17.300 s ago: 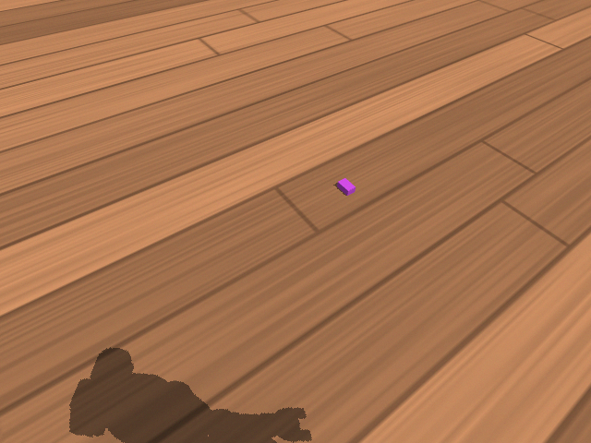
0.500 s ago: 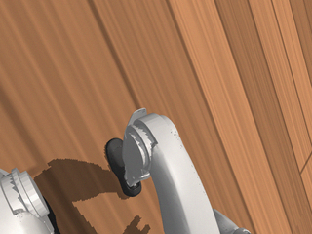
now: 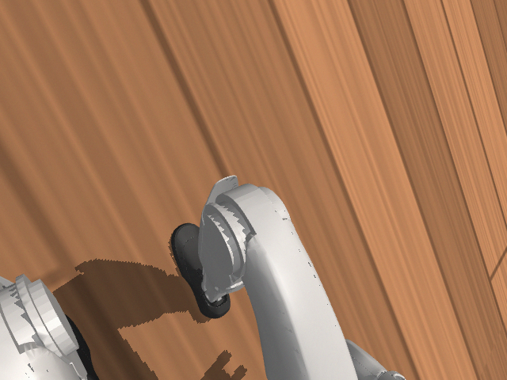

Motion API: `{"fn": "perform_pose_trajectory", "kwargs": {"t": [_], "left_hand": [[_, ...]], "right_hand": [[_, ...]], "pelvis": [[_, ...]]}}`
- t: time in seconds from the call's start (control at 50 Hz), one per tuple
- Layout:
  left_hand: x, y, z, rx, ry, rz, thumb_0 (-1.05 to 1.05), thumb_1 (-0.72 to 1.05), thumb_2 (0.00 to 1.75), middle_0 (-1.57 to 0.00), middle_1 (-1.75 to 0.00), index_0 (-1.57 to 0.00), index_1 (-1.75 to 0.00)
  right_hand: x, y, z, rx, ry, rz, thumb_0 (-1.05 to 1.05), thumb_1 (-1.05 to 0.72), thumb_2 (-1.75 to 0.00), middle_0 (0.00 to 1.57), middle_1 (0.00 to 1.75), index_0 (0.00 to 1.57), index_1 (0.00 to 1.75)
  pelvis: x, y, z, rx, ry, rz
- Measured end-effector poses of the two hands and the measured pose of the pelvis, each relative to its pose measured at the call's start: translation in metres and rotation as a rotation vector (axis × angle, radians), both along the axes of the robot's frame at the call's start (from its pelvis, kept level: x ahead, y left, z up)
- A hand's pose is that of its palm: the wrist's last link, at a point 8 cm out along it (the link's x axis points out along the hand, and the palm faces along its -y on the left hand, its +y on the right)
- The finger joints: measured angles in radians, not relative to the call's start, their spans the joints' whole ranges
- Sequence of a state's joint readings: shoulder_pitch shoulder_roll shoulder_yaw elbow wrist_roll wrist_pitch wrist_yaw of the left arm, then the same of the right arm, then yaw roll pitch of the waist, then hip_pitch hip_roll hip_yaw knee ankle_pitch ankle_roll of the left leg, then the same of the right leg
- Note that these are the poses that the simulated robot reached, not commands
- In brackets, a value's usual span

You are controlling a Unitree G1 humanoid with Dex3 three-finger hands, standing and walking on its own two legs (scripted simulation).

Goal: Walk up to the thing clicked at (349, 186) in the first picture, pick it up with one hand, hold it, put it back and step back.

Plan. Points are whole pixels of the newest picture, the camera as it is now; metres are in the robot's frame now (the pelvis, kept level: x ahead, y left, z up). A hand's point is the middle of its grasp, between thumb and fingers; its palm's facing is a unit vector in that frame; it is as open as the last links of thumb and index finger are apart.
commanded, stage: settle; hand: left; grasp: from above
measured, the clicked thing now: out of the picture +0.49 +0.31 -0.30
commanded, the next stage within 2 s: lift in 0.92 s
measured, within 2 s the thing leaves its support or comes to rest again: leaves its support in 0.34 s
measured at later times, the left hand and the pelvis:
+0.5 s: hand out of the picture +0.48 +0.33 -0.23, palm faces -0.39 -0.15 -0.91, open 7.6 cm; pelvis +0.01 +0.00 +0.00, yaw +1 degrees
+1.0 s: hand out of the picture +0.47 +0.32 -0.14, palm faces -0.43 -0.11 -0.90, open 7.6 cm; pelvis +0.01 -0.01 +0.02, yaw +7 degrees
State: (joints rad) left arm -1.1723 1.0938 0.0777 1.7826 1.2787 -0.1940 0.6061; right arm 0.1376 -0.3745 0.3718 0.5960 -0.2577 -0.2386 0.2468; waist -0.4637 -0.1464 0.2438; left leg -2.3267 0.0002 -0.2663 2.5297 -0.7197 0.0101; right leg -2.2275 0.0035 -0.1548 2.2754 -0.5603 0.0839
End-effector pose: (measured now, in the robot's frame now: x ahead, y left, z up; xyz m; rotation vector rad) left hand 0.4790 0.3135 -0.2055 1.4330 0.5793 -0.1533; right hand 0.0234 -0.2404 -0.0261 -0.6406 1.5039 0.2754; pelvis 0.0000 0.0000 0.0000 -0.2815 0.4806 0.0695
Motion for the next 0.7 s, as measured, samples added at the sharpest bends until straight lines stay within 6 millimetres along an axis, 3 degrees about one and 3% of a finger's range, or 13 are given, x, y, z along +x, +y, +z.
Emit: {"fn": "perform_pose_trajectory", "kwargs": {"t": [0.26, 0.38, 0.56, 0.7], "left_hand": [[0.006, 0.003, 0.001, 0.001, 0.0, 0.014, 0.01, 0.37, 0.0, -1.0, -0.13, -1.04, -0.07], [0.01, 0.011, 0.012, 0.006, -0.032, 0.031, 0.0, 0.35, 0.0, -1.03, -0.09, -1.06, -0.04], [0.004, 0.024, 0.049, 0.024, -0.035, 0.042, 0.0, 0.35, 0.0, -1.04, -0.09, -1.06, -0.05], [-0.003, 0.02, 0.079, 0.021, -0.01, 0.011, 0.0, 0.36, 0.0, -1.02, -0.11, -1.05, -0.07]], "right_hand": [[0.0, 0.001, 0.002, -0.006, 0.008, -0.013, 0.0, -0.9, -0.9, 0.2, 0.3, 0.2, 0.3], [0.0, -0.003, 0.003, -0.014, 0.019, -0.037, 0.0, -0.91, -0.9, 0.2, 0.3, 0.2, 0.3], [0.014, -0.018, -0.002, -0.015, -0.01, -0.087, 0.0, -0.9, -0.9, 0.2, 0.3, 0.2, 0.3], [0.032, -0.03, -0.011, -0.014, -0.066, -0.109, 0.0, -0.9, -0.9, 0.2, 0.3, 0.2, 0.3]], "pelvis": [[0.002, 0.001, 0.002, -0.001, 0.017, -0.001], [0.005, 0.0, 0.002, -0.001, 0.035, 0.002], [0.01, -0.001, 0.006, 0.018, 0.08, 0.017], [0.009, -0.004, 0.01, 0.044, 0.097, 0.035]]}}
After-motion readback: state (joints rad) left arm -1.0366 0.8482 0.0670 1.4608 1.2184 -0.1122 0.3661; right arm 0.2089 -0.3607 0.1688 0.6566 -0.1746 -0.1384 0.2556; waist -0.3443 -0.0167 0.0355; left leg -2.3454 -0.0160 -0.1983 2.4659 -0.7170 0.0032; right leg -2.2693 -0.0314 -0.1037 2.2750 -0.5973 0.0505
